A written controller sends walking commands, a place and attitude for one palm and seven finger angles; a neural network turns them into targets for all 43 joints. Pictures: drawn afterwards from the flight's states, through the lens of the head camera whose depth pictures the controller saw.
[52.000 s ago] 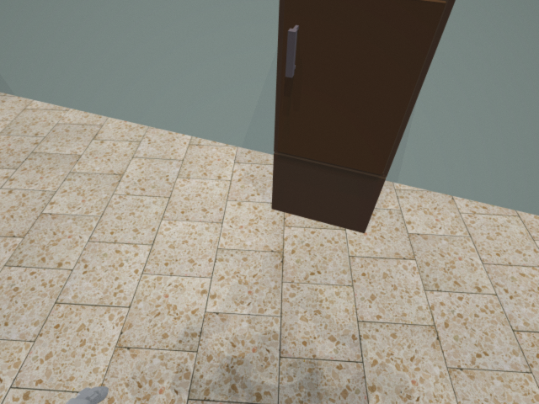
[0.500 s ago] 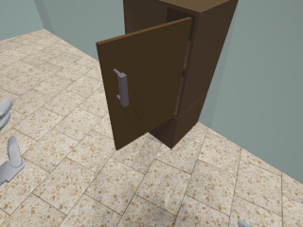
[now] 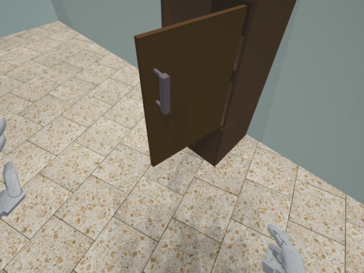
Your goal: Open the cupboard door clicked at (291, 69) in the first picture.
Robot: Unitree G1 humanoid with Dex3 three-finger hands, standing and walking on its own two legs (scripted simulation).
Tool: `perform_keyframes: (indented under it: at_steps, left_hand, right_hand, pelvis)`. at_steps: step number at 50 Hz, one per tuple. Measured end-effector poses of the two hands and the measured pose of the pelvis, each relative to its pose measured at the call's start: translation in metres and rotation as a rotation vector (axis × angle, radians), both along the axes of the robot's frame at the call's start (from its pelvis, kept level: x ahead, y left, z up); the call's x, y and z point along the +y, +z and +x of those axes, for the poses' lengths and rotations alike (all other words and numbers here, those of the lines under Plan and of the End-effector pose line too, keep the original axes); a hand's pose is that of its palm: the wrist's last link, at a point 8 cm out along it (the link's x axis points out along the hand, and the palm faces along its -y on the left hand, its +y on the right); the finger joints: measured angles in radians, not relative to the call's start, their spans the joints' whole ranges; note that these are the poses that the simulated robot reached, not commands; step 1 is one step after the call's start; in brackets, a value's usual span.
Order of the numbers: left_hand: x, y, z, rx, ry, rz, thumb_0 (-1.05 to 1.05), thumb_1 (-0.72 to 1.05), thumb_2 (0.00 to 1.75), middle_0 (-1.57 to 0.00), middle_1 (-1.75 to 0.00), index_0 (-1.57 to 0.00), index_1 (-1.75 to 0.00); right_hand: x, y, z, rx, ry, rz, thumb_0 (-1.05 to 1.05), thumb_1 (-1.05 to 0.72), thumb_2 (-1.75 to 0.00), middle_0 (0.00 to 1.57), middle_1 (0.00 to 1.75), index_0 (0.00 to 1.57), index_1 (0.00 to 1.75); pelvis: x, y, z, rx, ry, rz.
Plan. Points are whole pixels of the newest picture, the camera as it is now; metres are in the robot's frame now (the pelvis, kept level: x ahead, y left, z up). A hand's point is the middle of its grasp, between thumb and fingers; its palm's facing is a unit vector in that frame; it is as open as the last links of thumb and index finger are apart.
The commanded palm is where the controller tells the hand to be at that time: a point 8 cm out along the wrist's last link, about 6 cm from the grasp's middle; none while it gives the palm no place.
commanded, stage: stop stepping back and stand still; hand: left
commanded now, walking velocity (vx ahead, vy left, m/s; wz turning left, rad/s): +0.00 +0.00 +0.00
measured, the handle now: (161, 91) +0.61 +0.12 +0.05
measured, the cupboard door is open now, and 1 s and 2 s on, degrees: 81 81 81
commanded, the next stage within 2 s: let the arm hang, fingers relaxed in 0.24 s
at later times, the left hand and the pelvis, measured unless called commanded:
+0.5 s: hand (67, 252) +0.16 +0.27 -0.05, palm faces +0.08 -0.88 -0.46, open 7.4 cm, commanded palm none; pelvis -0.02 +0.01 -0.01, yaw +2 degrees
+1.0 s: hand out of the picture -0.04 +0.22 -0.16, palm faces +0.06 -0.95 -0.32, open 7.4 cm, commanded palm none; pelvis -0.01 -0.01 +0.00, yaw +3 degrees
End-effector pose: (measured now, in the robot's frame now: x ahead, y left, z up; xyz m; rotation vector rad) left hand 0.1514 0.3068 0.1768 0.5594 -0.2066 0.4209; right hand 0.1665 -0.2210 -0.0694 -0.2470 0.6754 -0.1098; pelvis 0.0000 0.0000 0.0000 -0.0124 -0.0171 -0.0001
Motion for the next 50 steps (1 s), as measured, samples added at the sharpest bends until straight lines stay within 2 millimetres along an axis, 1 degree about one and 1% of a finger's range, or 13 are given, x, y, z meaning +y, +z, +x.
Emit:
perform_keyframes:
  at_steps: [10, 17, 18, 20, 23, 25, 28, 31, 33, 37, 42, 46, 50]
  left_hand:
    - [-0.002, -0.007, 0.000, 0.026, -0.027, -0.024, 0.01, 0.88, 0.90, -0.21, -0.31, -0.21, -0.30]
    - [-0.001, -0.001, 0.001, 0.035, -0.046, 0.014, 0.01, 0.88, 0.90, -0.21, -0.31, -0.21, -0.30]
    - [0.001, -0.008, 0.003, 0.059, -0.054, 0.020, 0.01, 0.88, 0.90, -0.21, -0.31, -0.21, -0.30]
    - [0.009, -0.049, 0.014, 0.227, -0.039, -0.035, 0.01, 0.89, 0.90, -0.21, -0.30, -0.21, -0.30]
    - [0.011, -0.138, 0.010, 0.598, 0.037, -0.184, 0.00, 0.89, 0.90, -0.20, -0.30, -0.20, -0.30]
    - [0.000, -0.195, -0.009, 0.833, 0.066, -0.272, 0.00, 0.90, 0.90, -0.20, -0.30, -0.20, -0.29]
    - [-0.030, -0.261, -0.050, 1.094, 0.076, -0.406, 0.01, 0.90, 0.90, -0.20, -0.30, -0.20, -0.29]
    - [-0.063, -0.306, -0.093, 1.285, 0.079, -0.536, 0.01, 0.90, 0.90, -0.20, -0.30, -0.20, -0.29]
    - [-0.080, -0.321, -0.120, 1.375, 0.099, -0.607, 0.01, 0.91, 0.90, -0.20, -0.30, -0.20, -0.29]
    - [-0.081, -0.327, -0.166, 1.478, 0.195, -0.662, 0.01, 0.95, 0.90, -0.21, -0.30, -0.21, -0.30]
    - [-0.069, -0.318, -0.204, 1.559, 0.303, -0.655, 0.01, 0.94, 0.90, -0.21, -0.30, -0.20, -0.30]
    - [-0.055, -0.308, -0.210, 1.571, 0.362, -0.619, 0.01, 0.92, 0.90, -0.20, -0.30, -0.20, -0.30]
    - [-0.044, -0.302, -0.197, 1.540, 0.377, -0.584, 0.01, 0.91, 0.90, -0.20, -0.30, -0.20, -0.30]
  right_hand:
    - [0.000, -0.004, -0.024, 0.040, -0.026, -0.015, 0.01, -0.90, -0.90, 0.21, 0.30, 0.21, 0.30]
    - [-0.001, -0.005, -0.026, 0.045, -0.040, -0.013, 0.01, -0.90, -0.90, 0.21, 0.30, 0.21, 0.30]
    - [-0.002, -0.009, -0.025, 0.046, -0.024, -0.002, 0.01, -0.90, -0.90, 0.21, 0.30, 0.20, 0.30]
    - [-0.007, -0.025, -0.024, 0.103, 0.011, 0.017, 0.01, -0.90, -0.90, 0.21, 0.30, 0.20, 0.30]
    - [-0.018, -0.049, -0.028, 0.191, 0.008, 0.032, 0.01, -0.90, -0.90, 0.21, 0.30, 0.21, 0.30]
    - [-0.024, -0.057, -0.037, 0.237, -0.012, 0.036, 0.01, -0.90, -0.90, 0.21, 0.30, 0.21, 0.30]
    - [-0.034, -0.062, -0.060, 0.325, -0.037, 0.017, 0.01, -0.90, -0.90, 0.21, 0.30, 0.20, 0.30]
    - [-0.041, -0.063, -0.092, 0.445, -0.059, -0.021, 0.01, -0.90, -0.90, 0.21, 0.30, 0.20, 0.30]
    - [-0.044, -0.063, -0.113, 0.529, -0.069, -0.040, 0.01, -0.90, -0.90, 0.21, 0.30, 0.20, 0.30]
    - [-0.046, -0.064, -0.145, 0.667, -0.080, -0.048, 0.01, -0.90, -0.90, 0.20, 0.30, 0.20, 0.30]
    - [-0.043, -0.070, -0.160, 0.733, -0.094, -0.020, 0.01, -0.90, -0.90, 0.20, 0.30, 0.20, 0.30]
    - [-0.040, -0.076, -0.156, 0.724, -0.096, 0.008, 0.01, -0.90, -0.90, 0.21, 0.30, 0.20, 0.30]
    - [-0.039, -0.079, -0.144, 0.698, -0.093, 0.026, 0.01, -0.90, -0.90, 0.21, 0.30, 0.20, 0.30]
  pelvis:
    - [0.007, 0.002, -0.007, -0.002, 0.006, -0.003]
    - [0.008, 0.002, -0.008, 0.002, 0.006, -0.006]
    - [0.008, 0.001, -0.008, 0.013, 0.016, -0.009]
    - [0.011, -0.003, -0.011, 0.027, 0.032, -0.007]
    - [0.013, -0.008, -0.016, 0.031, 0.033, 0.000]
    - [0.012, -0.010, -0.017, 0.026, 0.029, 0.005]
    - [0.007, -0.012, -0.017, 0.013, 0.034, 0.008]
    - [0.003, -0.012, -0.017, 0.001, 0.038, 0.007]
    - [0.000, -0.010, -0.017, 0.000, 0.042, 0.005]
    - [-0.006, -0.006, -0.016, 0.001, 0.053, 0.001]
    - [-0.010, -0.002, -0.015, -0.002, 0.056, 0.000]
    - [-0.012, -0.001, -0.013, -0.010, 0.053, 0.001]
    - [-0.013, 0.000, -0.011, -0.014, 0.051, 0.001]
